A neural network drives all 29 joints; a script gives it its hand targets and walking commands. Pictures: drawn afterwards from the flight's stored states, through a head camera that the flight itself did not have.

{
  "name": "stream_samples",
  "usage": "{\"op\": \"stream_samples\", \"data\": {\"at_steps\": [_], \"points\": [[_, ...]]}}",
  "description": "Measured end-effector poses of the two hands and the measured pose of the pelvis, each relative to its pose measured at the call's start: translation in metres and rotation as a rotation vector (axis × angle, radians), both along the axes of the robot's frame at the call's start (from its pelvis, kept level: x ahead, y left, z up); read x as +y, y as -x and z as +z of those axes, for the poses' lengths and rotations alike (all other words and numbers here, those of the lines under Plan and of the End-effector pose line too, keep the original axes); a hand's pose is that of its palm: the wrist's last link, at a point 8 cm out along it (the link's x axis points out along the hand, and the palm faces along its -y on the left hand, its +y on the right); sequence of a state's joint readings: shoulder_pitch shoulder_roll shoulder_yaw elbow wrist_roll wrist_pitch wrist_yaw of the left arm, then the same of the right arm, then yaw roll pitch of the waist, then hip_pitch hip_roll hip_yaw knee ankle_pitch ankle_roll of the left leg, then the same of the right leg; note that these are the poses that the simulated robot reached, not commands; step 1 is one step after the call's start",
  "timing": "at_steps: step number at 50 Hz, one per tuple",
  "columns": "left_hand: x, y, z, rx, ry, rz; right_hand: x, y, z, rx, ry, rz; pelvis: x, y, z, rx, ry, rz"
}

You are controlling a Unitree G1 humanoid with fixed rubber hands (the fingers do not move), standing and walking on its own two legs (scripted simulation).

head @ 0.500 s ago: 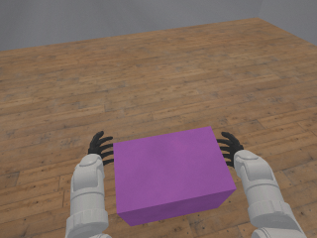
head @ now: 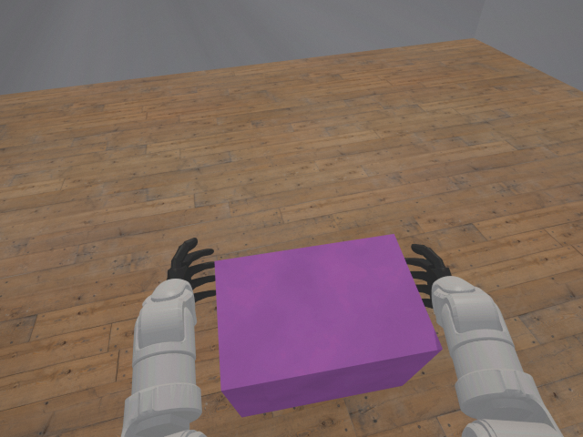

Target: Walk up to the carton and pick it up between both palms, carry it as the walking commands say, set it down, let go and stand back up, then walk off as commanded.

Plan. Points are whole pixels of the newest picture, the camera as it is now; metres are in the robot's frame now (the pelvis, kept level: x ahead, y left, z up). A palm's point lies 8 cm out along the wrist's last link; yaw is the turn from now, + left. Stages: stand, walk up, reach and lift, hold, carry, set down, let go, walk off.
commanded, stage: reach and lift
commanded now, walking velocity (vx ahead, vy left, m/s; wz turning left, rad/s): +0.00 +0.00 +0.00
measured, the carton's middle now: (315, 328) +0.31 +0.01 -0.05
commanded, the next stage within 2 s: hold in 1.04 s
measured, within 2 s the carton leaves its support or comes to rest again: neither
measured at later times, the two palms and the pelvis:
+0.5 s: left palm (180, 288) +0.30 +0.21 +0.06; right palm (438, 296) +0.31 -0.16 +0.04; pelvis +0.00 +0.00 +0.00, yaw +0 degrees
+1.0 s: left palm (179, 287) +0.30 +0.21 +0.07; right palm (439, 306) +0.30 -0.16 +0.04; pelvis +0.00 +0.01 +0.00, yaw +0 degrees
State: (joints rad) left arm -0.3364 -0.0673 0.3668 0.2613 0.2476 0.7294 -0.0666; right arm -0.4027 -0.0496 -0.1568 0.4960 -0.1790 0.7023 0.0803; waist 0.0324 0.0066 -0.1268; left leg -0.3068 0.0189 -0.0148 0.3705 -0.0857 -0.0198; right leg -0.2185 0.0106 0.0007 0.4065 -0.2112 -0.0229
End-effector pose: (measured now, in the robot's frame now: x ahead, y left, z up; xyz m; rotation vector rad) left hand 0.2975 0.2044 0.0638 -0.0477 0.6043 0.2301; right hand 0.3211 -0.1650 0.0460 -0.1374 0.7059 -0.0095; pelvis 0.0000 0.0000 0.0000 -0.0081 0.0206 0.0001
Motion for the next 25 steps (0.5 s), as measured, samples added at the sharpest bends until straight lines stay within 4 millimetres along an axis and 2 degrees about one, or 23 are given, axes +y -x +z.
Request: {"op": "stream_samples", "data": {"at_steps": [25], "points": [[0.0021, -0.0032, -0.0021, -0.006, -0.003, -0.01, 0.0028, 0.0061, -0.0064, 0.002, 0.001, -0.022, 0.0036, -0.0011, 0.0004, 0.001, 0.002, 0.001]]}}
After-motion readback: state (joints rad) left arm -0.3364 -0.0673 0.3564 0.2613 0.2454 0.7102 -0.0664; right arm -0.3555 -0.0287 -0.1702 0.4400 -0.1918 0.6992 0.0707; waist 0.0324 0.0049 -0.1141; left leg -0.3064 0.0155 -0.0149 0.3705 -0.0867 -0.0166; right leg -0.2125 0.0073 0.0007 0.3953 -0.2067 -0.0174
